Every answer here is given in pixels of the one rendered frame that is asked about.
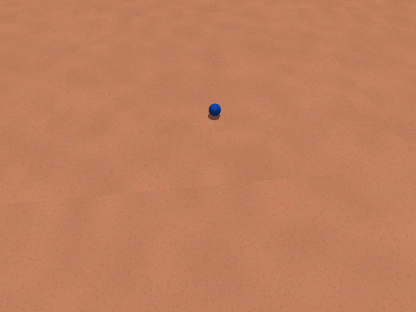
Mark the ball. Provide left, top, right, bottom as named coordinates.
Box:
left=209, top=104, right=221, bottom=116

